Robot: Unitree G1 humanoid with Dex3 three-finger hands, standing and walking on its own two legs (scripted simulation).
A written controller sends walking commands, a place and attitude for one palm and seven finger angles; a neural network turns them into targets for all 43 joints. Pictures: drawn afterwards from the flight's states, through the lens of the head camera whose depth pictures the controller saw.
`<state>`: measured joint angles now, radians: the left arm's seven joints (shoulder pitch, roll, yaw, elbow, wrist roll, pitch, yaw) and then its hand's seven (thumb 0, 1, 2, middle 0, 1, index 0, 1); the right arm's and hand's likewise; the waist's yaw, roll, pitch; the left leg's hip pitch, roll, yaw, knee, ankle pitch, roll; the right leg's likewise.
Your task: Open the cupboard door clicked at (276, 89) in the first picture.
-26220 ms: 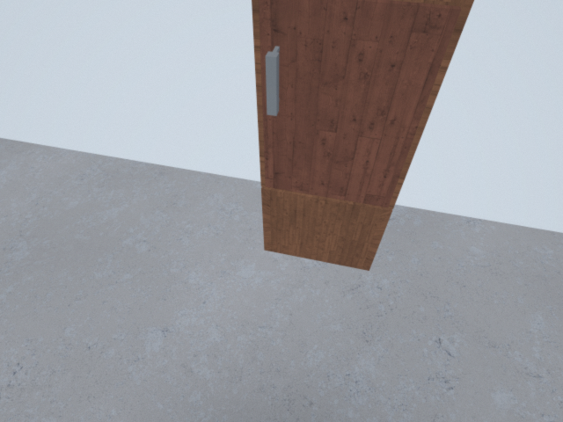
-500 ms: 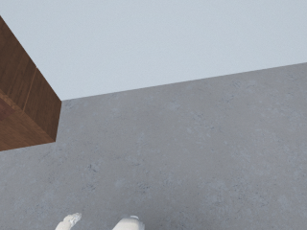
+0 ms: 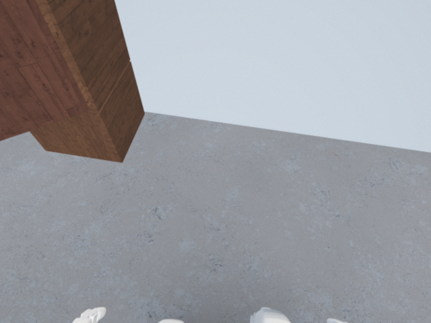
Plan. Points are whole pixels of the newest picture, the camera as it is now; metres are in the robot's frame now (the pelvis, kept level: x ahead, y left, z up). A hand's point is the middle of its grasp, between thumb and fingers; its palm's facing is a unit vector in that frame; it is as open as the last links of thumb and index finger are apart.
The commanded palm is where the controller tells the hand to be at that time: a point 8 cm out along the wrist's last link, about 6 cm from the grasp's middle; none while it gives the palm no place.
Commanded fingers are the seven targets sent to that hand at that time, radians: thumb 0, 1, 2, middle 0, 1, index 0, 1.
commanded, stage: turn to face it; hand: left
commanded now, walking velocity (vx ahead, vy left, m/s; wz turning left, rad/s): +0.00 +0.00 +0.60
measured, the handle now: out of the picture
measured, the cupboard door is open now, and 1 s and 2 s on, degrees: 40 40 40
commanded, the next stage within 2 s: take the last steps up to it in 0.92 s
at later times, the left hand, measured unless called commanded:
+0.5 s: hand out of the picture +0.01 +0.19 -0.19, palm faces +0.33 -0.93 -0.19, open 7.4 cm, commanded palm none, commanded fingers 0.00 0.90 0.90 -0.20 -0.30 -0.20 -0.30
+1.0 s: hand out of the picture +0.04 +0.16 -0.15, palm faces +0.46 -0.85 -0.26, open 7.4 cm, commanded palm none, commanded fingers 0.00 0.90 0.90 -0.20 -0.30 -0.20 -0.30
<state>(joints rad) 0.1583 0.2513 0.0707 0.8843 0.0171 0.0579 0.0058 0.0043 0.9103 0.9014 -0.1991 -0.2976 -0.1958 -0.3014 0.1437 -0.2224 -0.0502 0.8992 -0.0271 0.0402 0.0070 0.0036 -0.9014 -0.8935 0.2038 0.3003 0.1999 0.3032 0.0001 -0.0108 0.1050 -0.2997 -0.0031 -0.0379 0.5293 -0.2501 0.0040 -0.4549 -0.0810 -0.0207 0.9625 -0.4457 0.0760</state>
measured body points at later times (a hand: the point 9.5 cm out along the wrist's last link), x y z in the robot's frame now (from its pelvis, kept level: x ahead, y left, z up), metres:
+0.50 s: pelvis +0.02 -0.01 -0.01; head +0.07 +0.04 +0.43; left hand -0.01 +0.24 -0.18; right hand +0.21 -0.23 -0.13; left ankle +0.00 +0.08 -0.74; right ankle +0.01 -0.16 -0.71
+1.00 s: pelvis +0.05 -0.05 +0.00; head +0.09 -0.05 +0.45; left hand +0.02 +0.20 -0.13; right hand +0.21 -0.25 -0.16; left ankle -0.02 +0.05 -0.68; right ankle +0.08 -0.16 -0.74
